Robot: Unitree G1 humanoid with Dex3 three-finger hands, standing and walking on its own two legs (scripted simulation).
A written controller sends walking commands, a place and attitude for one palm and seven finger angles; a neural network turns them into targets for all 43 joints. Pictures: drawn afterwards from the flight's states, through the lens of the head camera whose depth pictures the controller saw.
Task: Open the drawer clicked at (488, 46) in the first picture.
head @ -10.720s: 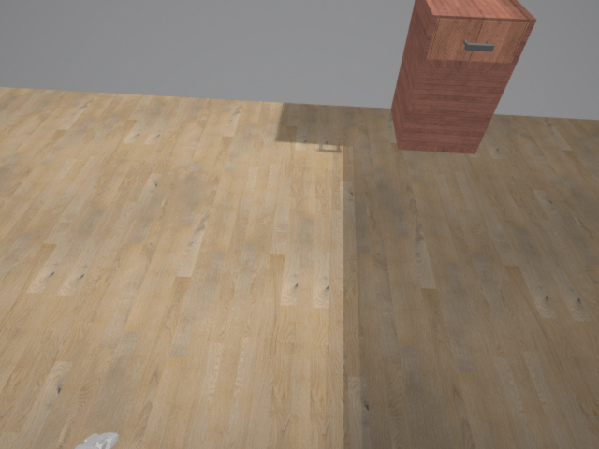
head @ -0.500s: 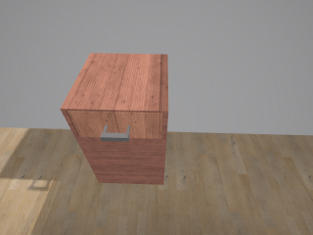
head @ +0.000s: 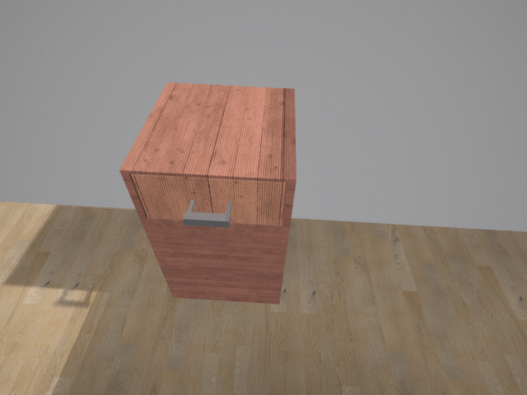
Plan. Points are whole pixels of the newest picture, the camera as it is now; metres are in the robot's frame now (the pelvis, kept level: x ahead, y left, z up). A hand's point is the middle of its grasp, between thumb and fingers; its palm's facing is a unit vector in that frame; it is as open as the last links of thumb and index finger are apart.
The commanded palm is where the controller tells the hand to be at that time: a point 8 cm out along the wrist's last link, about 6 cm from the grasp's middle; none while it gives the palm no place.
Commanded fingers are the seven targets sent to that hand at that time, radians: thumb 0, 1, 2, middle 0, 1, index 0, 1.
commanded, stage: come to a stop and stand still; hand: left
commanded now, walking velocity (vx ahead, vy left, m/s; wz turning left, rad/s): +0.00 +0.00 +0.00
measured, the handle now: (209, 212) +0.57 +0.18 -0.17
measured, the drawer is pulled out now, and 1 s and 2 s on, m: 0.00 0.00 0.00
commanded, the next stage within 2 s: look again from close up in 0.34 s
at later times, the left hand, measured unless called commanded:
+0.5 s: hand out of the picture -0.05 +0.16 -0.18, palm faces +0.03 -0.99 -0.15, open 7.4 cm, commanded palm none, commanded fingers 0.00 0.90 0.90 -0.20 -0.30 -0.20 -0.30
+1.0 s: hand out of the picture +0.04 +0.18 -0.18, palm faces +0.02 -0.98 -0.20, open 7.3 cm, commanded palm none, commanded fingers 0.00 0.90 0.90 -0.20 -0.30 -0.20 -0.30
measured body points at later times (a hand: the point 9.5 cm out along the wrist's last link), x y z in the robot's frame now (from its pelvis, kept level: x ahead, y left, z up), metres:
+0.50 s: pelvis +0.00 +0.02 +0.00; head +0.01 +0.02 +0.45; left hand -0.05 +0.22 -0.16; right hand -0.03 -0.19 -0.16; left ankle +0.01 +0.11 -0.74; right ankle -0.01 -0.12 -0.74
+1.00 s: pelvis +0.02 +0.01 +0.00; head +0.02 +0.01 +0.45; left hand +0.04 +0.24 -0.16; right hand +0.04 -0.22 -0.16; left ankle +0.01 +0.11 -0.74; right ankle -0.01 -0.12 -0.74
